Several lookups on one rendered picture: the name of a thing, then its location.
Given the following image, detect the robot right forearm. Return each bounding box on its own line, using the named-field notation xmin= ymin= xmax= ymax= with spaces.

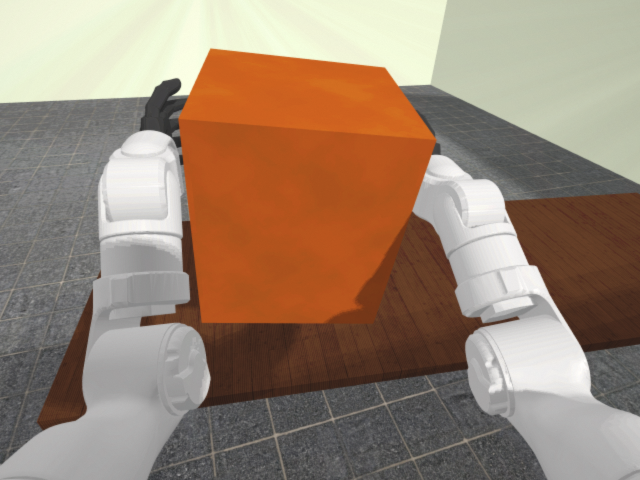
xmin=412 ymin=155 xmax=591 ymax=389

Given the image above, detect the left robot upper arm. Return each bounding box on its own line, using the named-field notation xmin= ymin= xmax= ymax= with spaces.
xmin=0 ymin=323 xmax=211 ymax=480

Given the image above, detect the right robot upper arm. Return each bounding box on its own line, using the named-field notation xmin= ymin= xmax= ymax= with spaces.
xmin=465 ymin=315 xmax=640 ymax=480

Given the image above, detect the robot left forearm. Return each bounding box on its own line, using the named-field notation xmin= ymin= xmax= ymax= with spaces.
xmin=82 ymin=130 xmax=190 ymax=406

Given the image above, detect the carton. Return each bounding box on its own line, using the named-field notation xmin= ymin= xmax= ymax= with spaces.
xmin=178 ymin=48 xmax=437 ymax=324

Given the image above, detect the robot left hand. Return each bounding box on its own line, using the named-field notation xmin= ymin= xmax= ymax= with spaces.
xmin=139 ymin=78 xmax=188 ymax=165

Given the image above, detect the robot right hand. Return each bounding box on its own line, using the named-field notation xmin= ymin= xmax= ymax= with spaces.
xmin=416 ymin=110 xmax=441 ymax=155

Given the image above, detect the table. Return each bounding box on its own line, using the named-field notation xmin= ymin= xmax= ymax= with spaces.
xmin=37 ymin=193 xmax=640 ymax=430

